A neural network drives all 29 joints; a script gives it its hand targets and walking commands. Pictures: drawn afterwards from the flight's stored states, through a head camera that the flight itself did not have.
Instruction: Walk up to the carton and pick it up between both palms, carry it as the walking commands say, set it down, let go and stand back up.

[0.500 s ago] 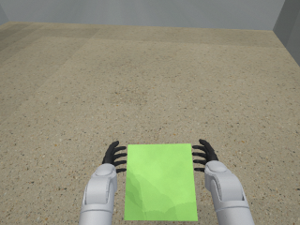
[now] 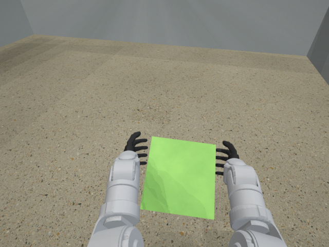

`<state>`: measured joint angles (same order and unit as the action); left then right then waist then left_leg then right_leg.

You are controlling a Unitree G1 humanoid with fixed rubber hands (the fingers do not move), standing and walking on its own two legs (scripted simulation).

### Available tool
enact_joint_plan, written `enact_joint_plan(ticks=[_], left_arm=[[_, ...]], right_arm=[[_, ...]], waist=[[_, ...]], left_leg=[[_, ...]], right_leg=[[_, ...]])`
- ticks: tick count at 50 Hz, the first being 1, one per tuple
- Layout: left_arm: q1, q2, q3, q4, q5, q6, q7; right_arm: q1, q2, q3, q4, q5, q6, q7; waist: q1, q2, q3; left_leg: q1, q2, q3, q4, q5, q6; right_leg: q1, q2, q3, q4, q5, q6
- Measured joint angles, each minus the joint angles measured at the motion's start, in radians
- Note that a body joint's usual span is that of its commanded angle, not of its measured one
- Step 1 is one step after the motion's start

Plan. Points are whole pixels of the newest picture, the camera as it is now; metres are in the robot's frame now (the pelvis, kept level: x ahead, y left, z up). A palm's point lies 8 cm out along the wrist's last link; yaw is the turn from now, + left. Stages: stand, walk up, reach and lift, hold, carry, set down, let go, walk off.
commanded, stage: set down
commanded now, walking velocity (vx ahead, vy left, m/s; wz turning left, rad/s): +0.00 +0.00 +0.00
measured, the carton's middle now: (177, 179) +0.33 -0.01 -0.05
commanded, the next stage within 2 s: none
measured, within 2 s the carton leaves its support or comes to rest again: neither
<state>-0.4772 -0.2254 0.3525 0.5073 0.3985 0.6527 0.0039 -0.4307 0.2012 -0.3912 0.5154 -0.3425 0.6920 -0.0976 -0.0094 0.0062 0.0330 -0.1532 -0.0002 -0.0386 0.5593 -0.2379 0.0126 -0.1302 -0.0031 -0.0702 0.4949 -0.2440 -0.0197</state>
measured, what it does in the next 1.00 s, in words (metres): lowers itself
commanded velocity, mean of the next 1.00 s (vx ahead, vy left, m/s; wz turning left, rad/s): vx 0.00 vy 0.00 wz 0.00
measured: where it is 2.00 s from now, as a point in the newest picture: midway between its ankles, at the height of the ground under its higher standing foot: outside the picture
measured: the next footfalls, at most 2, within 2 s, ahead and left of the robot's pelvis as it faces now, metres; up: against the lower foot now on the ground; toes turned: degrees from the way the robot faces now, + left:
none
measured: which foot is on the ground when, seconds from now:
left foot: down 0.00-1.00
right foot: down 0.00-1.00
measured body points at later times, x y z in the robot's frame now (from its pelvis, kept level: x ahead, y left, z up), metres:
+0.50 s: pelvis +0.01 +0.01 -0.01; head +0.06 +0.02 +0.44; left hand +0.37 +0.13 -0.02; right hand +0.35 -0.14 -0.04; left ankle +0.08 +0.11 -0.73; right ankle +0.09 -0.12 -0.73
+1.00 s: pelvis +0.01 +0.00 -0.07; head +0.20 -0.01 +0.34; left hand +0.39 +0.12 -0.14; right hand +0.38 -0.15 -0.15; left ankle +0.08 +0.11 -0.73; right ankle +0.09 -0.12 -0.73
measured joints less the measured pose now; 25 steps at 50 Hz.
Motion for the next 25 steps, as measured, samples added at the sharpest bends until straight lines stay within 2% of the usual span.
enact_joint_plan(ticks=[7,19,25], left_arm=[[-0.023,-0.008,0.049,0.065,0.023,-0.090,-0.001],[-0.053,-0.020,0.085,0.068,0.027,-0.206,0.023],[-0.052,-0.020,0.085,0.068,0.028,-0.279,0.024]], right_arm=[[-0.017,0.000,-0.070,0.069,-0.021,-0.100,0.033],[-0.069,0.000,-0.102,0.096,-0.058,-0.222,0.059],[-0.062,0.000,-0.102,0.095,-0.059,-0.304,0.073]], waist=[[-0.005,0.002,0.001],[-0.011,0.004,0.003],[-0.013,0.004,0.004]], left_leg=[[-0.065,-0.001,-0.001,0.010,0.040,0.002],[-0.260,-0.017,-0.007,0.063,0.040,0.011],[-0.365,-0.032,-0.010,0.077,0.040,0.012]], right_leg=[[-0.062,0.005,0.008,0.006,0.011,0.000],[-0.255,0.005,0.026,0.062,0.014,-0.006],[-0.362,0.004,0.044,0.075,0.073,-0.006]])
